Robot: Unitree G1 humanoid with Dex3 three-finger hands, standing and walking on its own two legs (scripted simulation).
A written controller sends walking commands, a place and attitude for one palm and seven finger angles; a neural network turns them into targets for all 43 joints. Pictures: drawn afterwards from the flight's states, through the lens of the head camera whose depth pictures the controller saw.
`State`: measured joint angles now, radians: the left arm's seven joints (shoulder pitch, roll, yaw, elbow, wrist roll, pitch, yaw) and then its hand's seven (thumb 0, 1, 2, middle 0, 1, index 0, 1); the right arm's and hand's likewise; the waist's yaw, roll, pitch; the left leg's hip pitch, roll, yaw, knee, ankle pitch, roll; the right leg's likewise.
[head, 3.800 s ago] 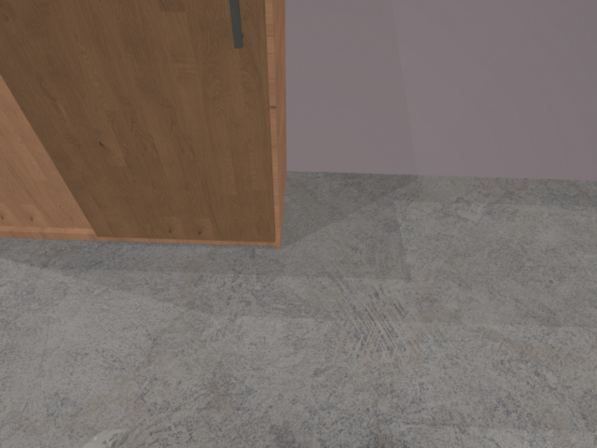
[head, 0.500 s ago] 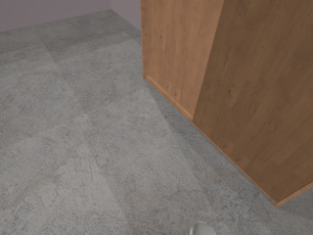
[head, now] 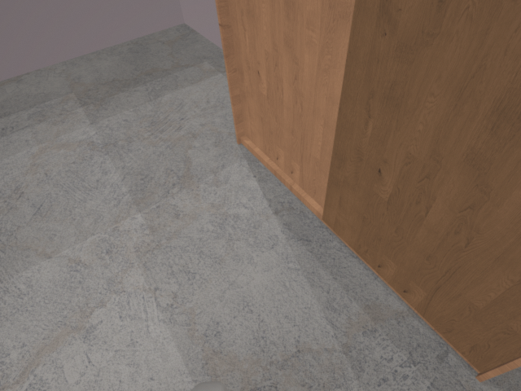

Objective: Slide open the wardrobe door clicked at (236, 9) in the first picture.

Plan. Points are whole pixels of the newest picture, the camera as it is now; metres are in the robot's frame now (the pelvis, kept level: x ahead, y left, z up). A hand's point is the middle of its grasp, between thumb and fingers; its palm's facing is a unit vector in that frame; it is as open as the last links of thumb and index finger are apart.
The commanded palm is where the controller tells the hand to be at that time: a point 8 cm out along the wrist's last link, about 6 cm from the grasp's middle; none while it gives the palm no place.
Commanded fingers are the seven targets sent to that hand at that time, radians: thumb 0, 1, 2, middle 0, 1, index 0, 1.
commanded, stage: turn to face it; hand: right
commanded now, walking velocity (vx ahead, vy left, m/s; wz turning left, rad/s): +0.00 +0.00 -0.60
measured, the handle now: out of the picture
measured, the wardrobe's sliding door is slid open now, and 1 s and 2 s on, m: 0.00 0.00 0.00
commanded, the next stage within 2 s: take the last steps up to it in 1.46 s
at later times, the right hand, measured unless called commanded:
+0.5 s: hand out of the picture +0.04 -0.14 -0.15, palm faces +0.33 +0.91 -0.27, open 7.4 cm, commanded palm none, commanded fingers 0.00 -0.90 -0.90 0.20 0.30 0.20 0.30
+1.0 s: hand out of the picture -0.12 -0.21 -0.18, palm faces +0.63 +0.75 -0.22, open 7.4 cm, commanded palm none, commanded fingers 0.00 -0.90 -0.90 0.20 0.30 0.20 0.30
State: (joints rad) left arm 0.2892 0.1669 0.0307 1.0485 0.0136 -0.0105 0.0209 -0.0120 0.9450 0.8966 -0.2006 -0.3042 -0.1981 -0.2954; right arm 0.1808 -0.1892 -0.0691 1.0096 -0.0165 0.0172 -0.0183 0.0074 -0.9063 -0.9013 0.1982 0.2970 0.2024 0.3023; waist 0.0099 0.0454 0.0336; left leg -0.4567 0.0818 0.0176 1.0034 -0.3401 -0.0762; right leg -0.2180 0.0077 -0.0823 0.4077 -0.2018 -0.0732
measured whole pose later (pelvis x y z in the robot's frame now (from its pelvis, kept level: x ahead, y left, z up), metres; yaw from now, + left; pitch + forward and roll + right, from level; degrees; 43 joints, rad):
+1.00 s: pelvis -0.05 +0.01 +0.00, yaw -36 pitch +0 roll +3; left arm 0.13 0.20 0.03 0.91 0.01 0.02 -0.01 0.00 0.91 0.90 -0.20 -0.30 -0.20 -0.30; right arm 0.19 -0.28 -0.09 0.93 -0.01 0.06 -0.01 0.01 -0.91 -0.90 0.20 0.30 0.20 0.30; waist -0.02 0.04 0.09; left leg -0.50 0.12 0.03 1.14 -0.36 -0.11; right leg -0.25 0.02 -0.02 0.47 -0.22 -0.08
